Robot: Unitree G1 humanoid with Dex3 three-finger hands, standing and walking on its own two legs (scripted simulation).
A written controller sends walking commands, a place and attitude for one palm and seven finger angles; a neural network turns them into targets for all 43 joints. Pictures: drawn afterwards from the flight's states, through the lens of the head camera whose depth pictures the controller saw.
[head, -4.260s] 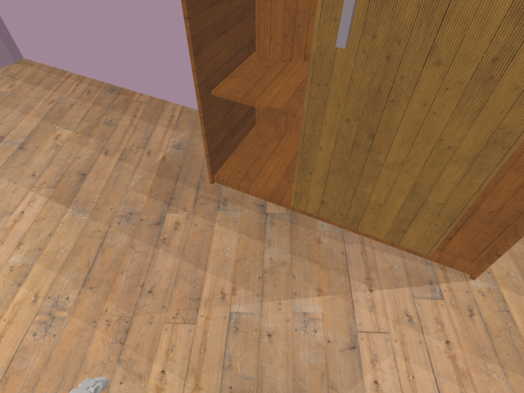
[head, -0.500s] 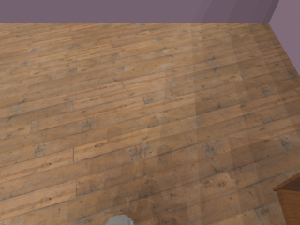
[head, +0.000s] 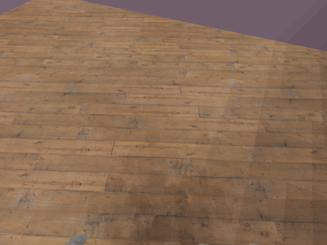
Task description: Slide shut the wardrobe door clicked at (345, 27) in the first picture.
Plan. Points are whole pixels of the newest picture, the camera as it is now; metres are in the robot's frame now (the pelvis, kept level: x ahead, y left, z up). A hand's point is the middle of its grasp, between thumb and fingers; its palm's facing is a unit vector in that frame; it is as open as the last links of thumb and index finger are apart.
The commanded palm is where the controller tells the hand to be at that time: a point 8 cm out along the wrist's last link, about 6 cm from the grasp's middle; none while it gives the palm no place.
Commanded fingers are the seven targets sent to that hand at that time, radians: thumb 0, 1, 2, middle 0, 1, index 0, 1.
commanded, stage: walk to a spot facing it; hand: right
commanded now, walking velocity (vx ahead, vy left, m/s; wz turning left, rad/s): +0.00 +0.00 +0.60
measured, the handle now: out of the picture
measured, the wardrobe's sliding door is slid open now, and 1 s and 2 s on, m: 0.45 0.45 0.45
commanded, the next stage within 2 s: turn to face it in 1.12 s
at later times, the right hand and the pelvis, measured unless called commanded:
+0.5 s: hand out of the picture +0.13 -0.18 -0.16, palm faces -0.31 +0.93 -0.20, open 7.4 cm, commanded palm none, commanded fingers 0.00 -0.90 -0.90 0.20 0.30 0.20 0.30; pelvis -0.02 -0.02 +0.01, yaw +19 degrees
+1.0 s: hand out of the picture +0.16 -0.15 -0.18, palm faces -0.44 +0.88 -0.17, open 7.4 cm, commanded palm none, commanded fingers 0.00 -0.90 -0.90 0.20 0.30 0.20 0.30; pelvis +0.07 +0.01 +0.00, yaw +32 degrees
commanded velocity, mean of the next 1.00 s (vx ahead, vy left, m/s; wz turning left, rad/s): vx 0.12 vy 0.00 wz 0.54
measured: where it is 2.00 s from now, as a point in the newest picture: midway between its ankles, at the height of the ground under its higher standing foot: outside the picture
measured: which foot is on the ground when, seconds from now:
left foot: down 0.00-0.06, up 0.08-0.54, down 0.56-1.00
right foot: up 0.00-0.04, down 0.06-0.56, up 0.58-0.98, down 1.00-1.00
